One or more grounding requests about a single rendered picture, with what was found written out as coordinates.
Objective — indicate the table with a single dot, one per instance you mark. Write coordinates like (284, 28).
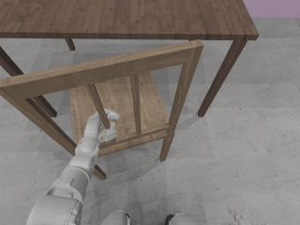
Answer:
(129, 19)

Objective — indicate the left robot upper arm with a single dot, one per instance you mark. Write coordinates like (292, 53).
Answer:
(57, 210)

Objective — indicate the chair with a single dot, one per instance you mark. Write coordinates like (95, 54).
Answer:
(122, 84)

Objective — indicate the robot left hand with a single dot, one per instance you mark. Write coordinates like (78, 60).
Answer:
(95, 128)

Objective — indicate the robot right thigh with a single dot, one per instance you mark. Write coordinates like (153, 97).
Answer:
(183, 220)

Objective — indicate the left robot forearm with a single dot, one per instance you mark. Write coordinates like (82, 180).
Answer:
(77, 175)

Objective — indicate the right robot foot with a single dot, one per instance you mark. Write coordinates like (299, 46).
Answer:
(168, 218)

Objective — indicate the robot right hand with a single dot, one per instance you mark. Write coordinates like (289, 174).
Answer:
(239, 216)

